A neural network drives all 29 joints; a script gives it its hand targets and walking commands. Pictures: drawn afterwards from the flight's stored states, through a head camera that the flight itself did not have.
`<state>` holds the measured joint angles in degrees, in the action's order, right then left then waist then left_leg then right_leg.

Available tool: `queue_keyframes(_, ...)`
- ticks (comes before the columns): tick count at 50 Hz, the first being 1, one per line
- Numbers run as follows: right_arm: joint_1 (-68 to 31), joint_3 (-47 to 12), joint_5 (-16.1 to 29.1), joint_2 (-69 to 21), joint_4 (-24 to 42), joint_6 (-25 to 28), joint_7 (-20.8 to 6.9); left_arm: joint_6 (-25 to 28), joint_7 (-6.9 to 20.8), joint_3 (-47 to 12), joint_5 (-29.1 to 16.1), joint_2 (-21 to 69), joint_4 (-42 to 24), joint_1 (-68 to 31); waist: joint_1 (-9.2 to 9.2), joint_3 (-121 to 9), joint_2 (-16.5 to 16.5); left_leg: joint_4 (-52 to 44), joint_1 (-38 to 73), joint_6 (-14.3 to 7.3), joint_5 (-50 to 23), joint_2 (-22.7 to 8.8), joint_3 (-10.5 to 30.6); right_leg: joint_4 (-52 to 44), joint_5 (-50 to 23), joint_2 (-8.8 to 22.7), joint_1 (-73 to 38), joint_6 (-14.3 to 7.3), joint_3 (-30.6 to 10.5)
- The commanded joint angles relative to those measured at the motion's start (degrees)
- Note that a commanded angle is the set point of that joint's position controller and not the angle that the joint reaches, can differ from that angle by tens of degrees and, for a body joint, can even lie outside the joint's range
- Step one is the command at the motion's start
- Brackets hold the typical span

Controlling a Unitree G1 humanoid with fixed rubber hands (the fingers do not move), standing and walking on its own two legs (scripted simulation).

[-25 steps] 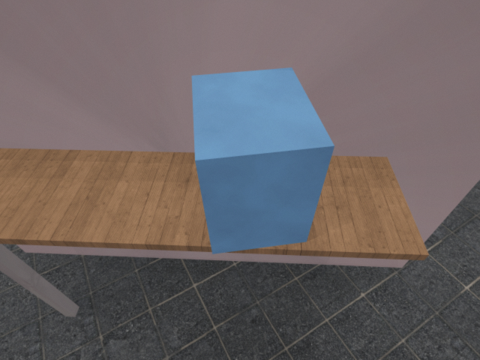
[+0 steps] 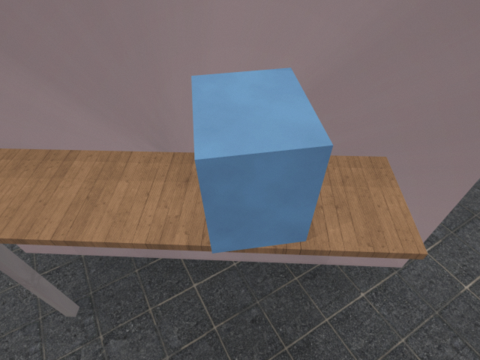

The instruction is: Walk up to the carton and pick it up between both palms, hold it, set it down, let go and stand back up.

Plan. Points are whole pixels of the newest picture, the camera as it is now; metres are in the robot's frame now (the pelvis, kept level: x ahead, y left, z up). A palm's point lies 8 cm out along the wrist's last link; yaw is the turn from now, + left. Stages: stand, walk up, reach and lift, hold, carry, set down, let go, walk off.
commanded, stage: stand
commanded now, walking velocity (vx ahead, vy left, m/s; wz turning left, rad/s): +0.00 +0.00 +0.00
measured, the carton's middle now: (251, 161) +0.50 +0.02 +0.05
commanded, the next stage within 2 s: walk up in 0.82 s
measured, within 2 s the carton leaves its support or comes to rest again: neither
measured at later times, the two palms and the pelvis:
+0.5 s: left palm out of the picture +0.06 +0.25 -0.13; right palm out of the picture +0.10 -0.24 -0.13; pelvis +0.00 +0.00 +0.00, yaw +0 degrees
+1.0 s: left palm out of the picture +0.06 +0.25 -0.13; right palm out of the picture +0.10 -0.24 -0.13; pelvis +0.00 +0.00 +0.00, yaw +0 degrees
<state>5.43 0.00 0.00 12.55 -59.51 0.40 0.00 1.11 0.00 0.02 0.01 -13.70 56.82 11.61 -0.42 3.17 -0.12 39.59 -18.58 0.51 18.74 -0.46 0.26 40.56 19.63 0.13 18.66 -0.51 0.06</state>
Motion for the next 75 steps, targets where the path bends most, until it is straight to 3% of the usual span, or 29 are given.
queue_keyframes(1, -4.6, 3.3, -0.3, 16.2, 2.1, 2.0, 0.5, 2.1, -1.0, 4.0, 0.6, -15.8, -0.9, -6.3, 1.07, -2.7, 2.9, -13.4, 4.9, -3.5, -6.8, -5.5, 6.6, -17.6, -5.1, 6.1, -1.7, -3.2, -9.0)
queue_keyframes(6, -4.5, 3.6, -0.1, 17.6, 0.7, 2.0, 0.2, 2.3, -0.9, 3.6, 0.2, -15.4, -0.4, -4.4, -0.31, -2.7, 2.4, -15.5, 3.2, -4.0, -3.0, -6.5, 8.3, -16.1, -5.4, 6.1, -2.7, -3.3, -9.0)
queue_keyframes(8, -4.8, 3.0, -0.1, 16.5, 1.8, 2.0, 0.5, 2.2, -0.9, 3.3, 0.5, -15.4, -1.2, -6.5, 1.24, -1.4, 0.8, -14.6, 3.6, -4.1, -3.2, -5.9, 7.6, -18.4, -3.3, 6.6, -1.2, -3.5, -9.9)
queue_keyframes(11, -4.6, 3.4, -0.2, 16.2, 1.6, 1.7, 0.4, 2.2, -1.0, 3.8, 1.3, -16.2, -1.5, -6.9, 1.18, -0.9, -1.7, -12.8, 4.0, -3.5, -2.1, -4.4, 6.0, -19.9, -0.6, 6.6, 0.8, -3.3, -10.2)
queue_keyframes(13, -3.6, 3.2, -0.4, 16.4, 1.2, 1.8, 0.4, 2.4, -0.9, 3.8, 0.5, -16.3, -1.2, -5.6, 0.48, -2.0, 1.2, -13.8, 5.4, -4.1, -1.7, -5.1, 6.7, -19.6, -1.5, 6.7, 0.1, -3.3, -10.8)
queue_keyframes(18, -4.2, 3.0, -0.4, 16.0, 1.6, 2.2, 0.5, 2.6, -0.9, 3.5, 0.6, -15.5, -0.6, -5.0, 0.55, -4.1, 1.5, -12.8, 6.5, -4.0, -9.3, -5.3, 6.6, -17.3, -8.9, 6.2, -2.1, -3.1, -9.1)
queue_keyframes(20, -5.0, 3.2, -0.3, 16.7, 1.7, 2.3, 0.5, 2.4, -0.7, 3.3, 0.6, -15.0, -1.2, -6.6, 0.36, -3.6, -0.7, -13.0, 5.0, -4.3, -8.8, -5.4, 6.5, -16.8, -10.3, 6.6, -3.1, -3.4, -8.9)
queue_keyframes(25, -5.2, 3.4, 0.0, 16.5, 1.5, 2.1, 0.7, 2.3, -0.9, 3.5, 0.6, -15.7, -0.6, -5.0, 0.22, -3.8, 2.2, -13.1, 5.6, -3.5, -8.3, -5.7, 6.3, -17.4, -10.7, 6.3, -3.6, -2.9, -8.6)
queue_keyframes(28, -2.4, 2.9, 0.2, 15.9, 0.9, 2.0, 0.8, 2.5, -0.9, 3.8, 0.5, -16.4, -0.5, -6.2, 1.27, -5.5, -0.5, -12.5, 7.1, -3.4, -7.8, -5.2, 5.8, -18.4, -9.0, 8.0, -2.6, -3.7, -10.1)
queue_keyframes(31, -3.5, 3.2, -0.2, 16.7, 0.3, 1.8, 0.3, 2.6, -1.2, 3.7, 0.5, -16.5, -0.7, -5.5, 0.30, -4.2, 3.4, -13.7, 5.4, -3.5, -6.8, -5.5, 6.4, -17.4, -8.4, 7.2, -3.1, -3.5, -9.2)
queue_keyframes(33, -2.6, 3.1, -0.2, 16.3, 0.3, 1.6, 0.5, 2.2, -1.1, 4.3, 0.8, -17.8, -0.8, -6.4, 1.43, -3.2, -1.3, -13.3, 5.8, -3.4, -7.9, -5.3, 6.0, -18.6, -6.8, 6.7, -2.1, -3.0, -8.9)
queue_keyframes(35, -5.1, 3.3, -0.4, 16.8, 1.0, 1.9, 0.6, 2.4, -1.0, 3.7, 0.8, -15.4, -0.3, -5.6, 0.41, -4.4, 1.9, -13.5, 5.5, -3.5, -7.6, -5.7, 6.8, -17.5, -9.2, 6.7, -2.4, -3.4, -8.9)
queue_keyframes(37, -3.1, 3.3, -0.4, 16.7, 0.7, 1.8, 0.4, 2.2, -1.1, 3.4, 0.4, -15.4, 0.3, -4.5, 0.89, -3.7, 0.6, -14.1, 5.0, -4.0, -4.6, -5.9, 7.9, -16.1, -8.6, 6.4, -2.4, -3.2, -9.3)
queue_keyframes(39, -3.2, 3.3, -0.2, 17.0, 0.8, 1.9, 0.5, 2.3, -1.1, 3.8, 0.5, -16.0, -0.5, -5.1, 0.64, -3.7, 3.2, -14.1, 5.5, -3.7, -6.4, -5.9, 6.8, -17.0, -8.1, 6.4, -2.0, -3.4, -8.7)
queue_keyframes(43, -3.4, 3.0, -0.1, 16.1, 0.8, 1.7, 0.4, 2.4, -1.0, 3.7, 0.6, -16.5, -0.6, -5.4, 0.98, -2.8, -0.5, -12.6, 4.5, -3.4, -6.6, -5.0, 6.1, -18.1, -8.0, 7.3, -2.0, -3.2, -10.0)
queue_keyframes(49, -4.8, 2.8, -0.1, 16.5, 0.8, 2.2, 0.4, 2.4, -0.7, 3.3, 0.4, -15.2, -0.4, -5.0, 0.09, -3.6, 1.4, -12.7, 6.0, -3.6, -7.1, -5.5, 6.5, -18.3, -7.4, 6.8, -2.1, -3.4, -9.4)
queue_keyframes(50, -3.5, 3.0, 0.1, 15.9, 0.9, 2.1, 0.5, 2.5, -0.8, 3.8, 0.2, -16.5, -0.5, -7.2, 1.19, -3.6, -1.6, -13.8, 5.8, -3.6, -7.2, -5.5, 6.3, -18.1, -7.3, 7.2, -1.7, -3.2, -9.4)
queue_keyframes(53, -3.0, 4.2, -1.4, 18.5, 1.4, 2.4, 0.6, 2.2, -0.5, 3.5, 1.4, -16.5, -0.6, -4.7, -0.04, -1.5, 1.3, -15.2, 5.9, -3.8, -0.3, -5.3, 7.1, -18.8, 0.1, 5.7, 0.1, -3.2, -9.8)
queue_keyframes(54, -2.9, 4.3, -1.5, 18.3, 2.5, 2.3, 0.5, 2.1, -0.3, 3.9, 1.9, -16.4, -0.6, -5.1, 0.27, -2.3, -0.7, -15.1, 4.3, -4.1, 1.2, -5.2, 7.4, -18.3, 1.6, 5.1, -1.5, -3.2, -8.8)
queue_keyframes(56, -2.4, 4.0, -1.6, 17.5, 2.2, 2.5, 0.5, 2.0, -0.4, 3.5, 1.6, -15.5, -1.0, -4.7, -0.28, -1.9, 1.0, -16.0, 3.9, -4.0, 2.6, -5.8, 7.3, -17.8, 2.3, 5.5, -0.6, -3.5, -9.6)
queue_keyframes(57, -3.0, 4.0, -1.4, 17.4, 1.8, 2.4, 0.4, 2.2, -0.4, 3.7, 1.8, -16.1, -0.7, -4.5, -0.31, -0.5, -1.5, -15.4, 3.0, -3.9, 3.1, -5.6, 6.9, -18.5, 2.3, 5.7, -0.6, -3.5, -10.1)
queue_keyframes(61, -1.8, 4.4, -1.2, 17.7, 2.1, 2.6, 0.5, 2.3, -0.4, 4.0, 1.9, -17.1, -1.2, -4.6, 0.53, -3.0, -2.2, -13.0, 5.1, -3.8, -1.1, -4.7, 6.0, -19.4, -2.2, 6.6, -2.4, -3.6, -10.8)
queue_keyframes(63, -1.4, 4.0, -1.2, 16.8, 2.9, 2.8, 0.6, 2.4, -0.5, 3.9, 1.7, -16.9, -0.8, -4.1, 0.28, -3.7, 1.0, -12.1, 5.5, -3.5, -5.9, -4.7, 4.9, -17.7, -6.4, 6.9, -3.4, -3.8, -10.4)
queue_keyframes(65, -1.0, 3.7, -1.1, 16.1, 2.5, 3.0, 0.7, 2.5, -0.6, 3.6, 1.7, -17.1, -0.9, -5.1, 0.93, -4.5, -0.7, -11.9, 6.9, -3.4, -9.4, -4.9, 5.3, -17.0, -7.8, 6.8, -1.9, -4.2, -10.4)
queue_keyframes(67, -1.2, 3.9, -1.3, 16.9, 2.4, 2.8, 0.7, 2.4, -0.6, 3.8, 1.4, -16.6, -1.2, -4.3, 0.14, -5.3, 0.4, -12.2, 8.0, -3.9, -9.1, -5.8, 5.5, -17.6, -6.2, 6.8, -2.3, -3.9, -9.6)
queue_keyframes(69, -0.5, 3.8, -1.3, 17.1, 2.2, 2.9, 0.8, 2.6, -0.6, 4.0, 1.4, -16.5, -1.2, -4.9, 0.50, -4.3, -2.3, -11.8, 6.2, -4.0, -9.6, -5.4, 5.8, -17.2, -7.6, 6.7, -3.3, -3.8, -9.6)
queue_keyframes(71, -1.2, 3.9, -1.1, 17.3, 2.2, 3.0, 0.9, 2.3, -0.6, 3.7, 1.4, -16.7, -1.4, -4.6, 0.55, -5.8, -0.3, -12.0, 6.9, -3.7, -9.1, -5.4, 5.7, -16.3, -10.0, 6.8, -3.8, -3.9, -10.1)
queue_keyframes(74, -1.3, 3.9, -1.2, 16.8, 2.0, 2.7, 0.7, 2.3, -0.5, 3.8, 1.5, -16.1, -1.5, -5.0, 0.57, -3.2, -0.2, -12.9, 5.8, -4.0, -4.1, -5.4, 5.5, -17.6, -2.9, 6.7, -0.9, -3.8, -10.1)
queue_keyframes(75, -21.4, 5.8, -9.8, 3.7, 8.3, 11.2, -0.2, -6.9, -2.4, 5.6, 1.6, -12.0, -21.2, -25.1, 2.14, -4.9, -1.0, -6.4, -4.4, 1.7, 6.2, 0.4, -5.2, -6.2, 8.6, 0.0, 7.4, -1.6, 6.6)
